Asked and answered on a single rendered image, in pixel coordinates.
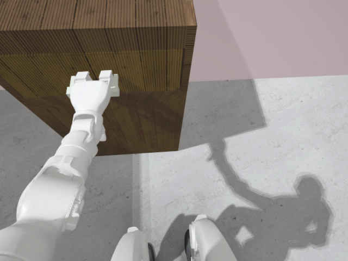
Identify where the drawer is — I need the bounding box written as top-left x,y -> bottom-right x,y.
0,49 -> 183,97

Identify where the robot left upper arm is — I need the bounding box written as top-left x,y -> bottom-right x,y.
0,174 -> 86,261

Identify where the handle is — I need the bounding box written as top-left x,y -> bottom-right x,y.
66,74 -> 120,99

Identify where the left robot forearm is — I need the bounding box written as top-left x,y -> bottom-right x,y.
16,110 -> 103,220

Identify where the cabinet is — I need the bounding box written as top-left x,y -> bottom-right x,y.
0,0 -> 197,156

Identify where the right robot shin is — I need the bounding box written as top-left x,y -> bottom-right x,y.
190,215 -> 207,261

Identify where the left robot hand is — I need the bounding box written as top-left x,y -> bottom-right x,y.
70,70 -> 114,141

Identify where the robot right thigh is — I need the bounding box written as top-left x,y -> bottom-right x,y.
189,220 -> 237,261

